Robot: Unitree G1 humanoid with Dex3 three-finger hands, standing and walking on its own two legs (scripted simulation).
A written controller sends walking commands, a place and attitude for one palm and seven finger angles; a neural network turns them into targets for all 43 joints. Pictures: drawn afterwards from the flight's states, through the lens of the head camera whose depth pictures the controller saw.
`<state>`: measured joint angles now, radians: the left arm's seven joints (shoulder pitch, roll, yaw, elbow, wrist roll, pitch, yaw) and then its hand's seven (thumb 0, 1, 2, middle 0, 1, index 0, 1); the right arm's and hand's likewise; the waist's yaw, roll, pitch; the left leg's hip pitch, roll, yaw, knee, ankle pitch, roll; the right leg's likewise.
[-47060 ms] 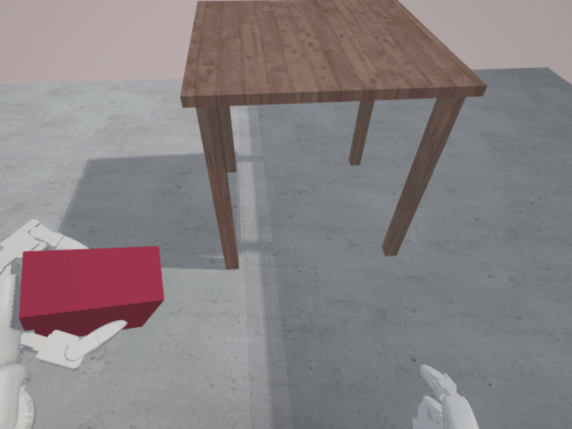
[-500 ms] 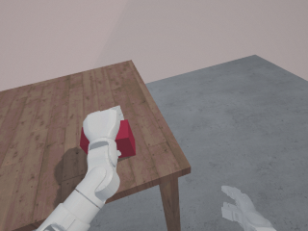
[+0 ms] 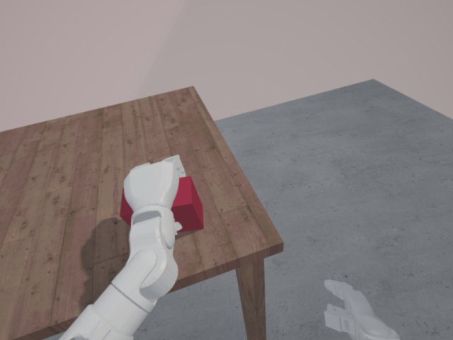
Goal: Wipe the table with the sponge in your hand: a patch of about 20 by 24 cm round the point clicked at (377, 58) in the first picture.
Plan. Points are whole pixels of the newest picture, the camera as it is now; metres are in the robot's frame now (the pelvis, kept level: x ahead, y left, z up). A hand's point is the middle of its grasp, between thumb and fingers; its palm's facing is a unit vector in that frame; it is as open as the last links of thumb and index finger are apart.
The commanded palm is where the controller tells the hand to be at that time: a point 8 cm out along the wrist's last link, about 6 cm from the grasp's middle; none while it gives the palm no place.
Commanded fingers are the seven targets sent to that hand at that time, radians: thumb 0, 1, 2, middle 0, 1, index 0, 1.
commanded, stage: wipe back along the third lane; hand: left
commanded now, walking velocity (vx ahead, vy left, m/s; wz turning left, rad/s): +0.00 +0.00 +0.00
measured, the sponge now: (168, 214) +0.32 +0.16 +0.08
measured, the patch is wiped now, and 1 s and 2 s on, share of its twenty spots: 0.95 0.95 0.95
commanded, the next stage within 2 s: slide back across to the middle lane in 0.02 s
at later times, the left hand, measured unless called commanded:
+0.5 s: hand (159, 200) +0.31 +0.16 +0.14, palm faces +0.20 -0.21 -0.96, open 10.0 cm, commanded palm +0.25 +0.17 +0.18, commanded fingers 0.00 0.10 1.30 -1.20 -1.60 -1.20 -1.60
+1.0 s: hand (127, 209) +0.28 +0.20 +0.14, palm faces +0.19 -0.20 -0.96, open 9.9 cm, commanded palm +0.25 +0.22 +0.19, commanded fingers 0.00 0.10 1.30 -1.20 -1.60 -1.20 -1.60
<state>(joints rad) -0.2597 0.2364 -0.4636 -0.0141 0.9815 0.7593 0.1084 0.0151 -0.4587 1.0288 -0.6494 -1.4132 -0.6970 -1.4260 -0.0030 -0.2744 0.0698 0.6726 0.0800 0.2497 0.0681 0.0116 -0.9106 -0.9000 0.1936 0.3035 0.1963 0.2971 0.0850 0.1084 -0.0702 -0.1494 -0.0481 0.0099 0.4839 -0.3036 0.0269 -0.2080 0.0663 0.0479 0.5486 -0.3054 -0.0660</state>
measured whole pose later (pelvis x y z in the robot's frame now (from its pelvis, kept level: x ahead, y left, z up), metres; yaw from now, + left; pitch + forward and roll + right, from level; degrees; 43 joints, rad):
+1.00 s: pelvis +0.00 -0.02 +0.00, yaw -1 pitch -4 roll +1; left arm -0.07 0.40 -0.23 -0.21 0.85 0.69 0.02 0.00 -0.50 1.03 -0.71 -1.35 -0.76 -1.36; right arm -0.03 -0.29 0.08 0.66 0.05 0.23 -0.03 0.01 -0.91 -0.90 0.20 0.30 0.20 0.30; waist 0.09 0.12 -0.03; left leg -0.07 -0.02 0.02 0.41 -0.27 0.01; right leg -0.13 0.10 0.06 0.47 -0.26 -0.09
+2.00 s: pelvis -0.03 -0.01 +0.00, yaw +1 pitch +1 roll +1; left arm -0.65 0.42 -0.17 0.66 0.95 0.36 -0.03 0.02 -0.58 1.05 -0.81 -1.27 -0.84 -1.31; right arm 0.11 -0.30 0.06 0.76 0.06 0.14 -0.11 0.01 -0.91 -0.90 0.20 0.30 0.20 0.30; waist 0.03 0.08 -0.06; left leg -0.24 -0.03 -0.02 0.45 -0.23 0.01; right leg -0.28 0.08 0.02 0.48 -0.22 -0.08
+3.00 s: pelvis +0.01 +0.01 +0.01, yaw +0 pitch +4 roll +0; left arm -0.64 0.54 -0.04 0.74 0.98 0.26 0.03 0.01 -0.56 1.05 -0.76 -1.33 -0.78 -1.39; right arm 0.15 -0.30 0.03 0.74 0.07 0.19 -0.08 0.01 -0.91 -0.90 0.20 0.30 0.20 0.30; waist 0.00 0.08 -0.06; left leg -0.21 -0.04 0.01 0.41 -0.26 0.04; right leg -0.25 0.07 0.05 0.42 -0.23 -0.06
